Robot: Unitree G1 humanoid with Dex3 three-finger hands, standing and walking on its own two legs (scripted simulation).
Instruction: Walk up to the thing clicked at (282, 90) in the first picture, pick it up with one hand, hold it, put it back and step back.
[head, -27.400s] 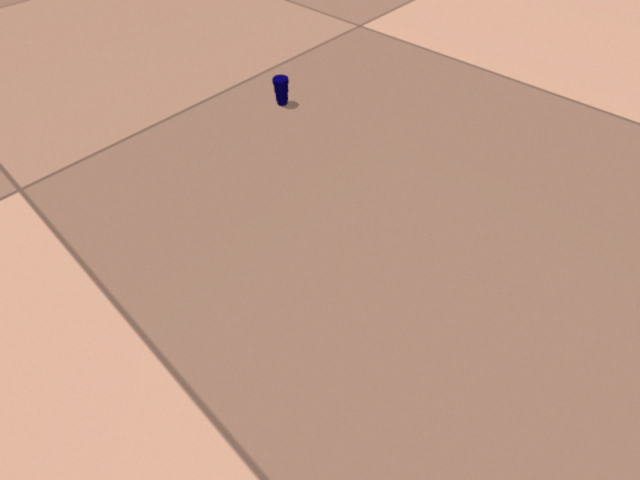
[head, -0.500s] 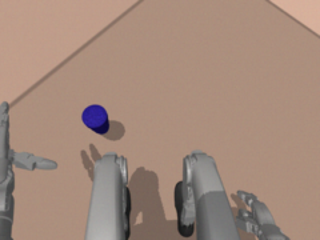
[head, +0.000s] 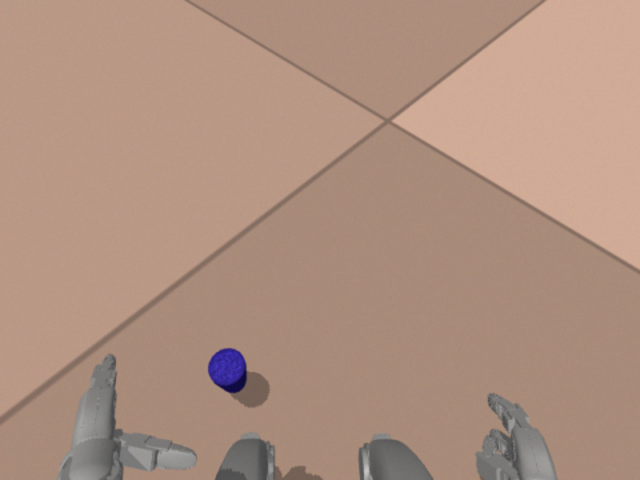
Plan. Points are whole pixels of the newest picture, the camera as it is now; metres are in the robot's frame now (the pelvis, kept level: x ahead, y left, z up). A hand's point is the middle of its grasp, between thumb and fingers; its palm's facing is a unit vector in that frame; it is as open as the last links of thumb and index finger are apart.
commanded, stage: home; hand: left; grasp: from the side
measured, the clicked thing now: (231, 374) +0.41 +0.20 -0.60
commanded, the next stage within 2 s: stand in 1.96 s
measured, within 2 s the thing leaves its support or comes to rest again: neither
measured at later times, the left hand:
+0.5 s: hand (150, 450) +0.18 +0.19 -0.01, palm faces +0.13 -0.95 -0.29, open 17.4 cm
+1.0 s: hand (162, 449) +0.18 +0.17 -0.01, palm faces +0.11 -0.95 -0.28, open 17.5 cm
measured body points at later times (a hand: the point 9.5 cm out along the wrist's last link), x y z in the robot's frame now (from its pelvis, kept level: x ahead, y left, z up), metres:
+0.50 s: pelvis +0.02 +0.00 +0.04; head +0.04 +0.00 +0.49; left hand +0.17 +0.24 +0.01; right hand +0.19 -0.23 -0.02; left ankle +0.02 +0.12 -0.64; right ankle +0.02 -0.13 -0.64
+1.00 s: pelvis +0.01 -0.01 +0.05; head +0.04 -0.01 +0.50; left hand +0.17 +0.22 +0.01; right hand +0.17 -0.25 -0.03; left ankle +0.02 +0.12 -0.64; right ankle +0.02 -0.13 -0.64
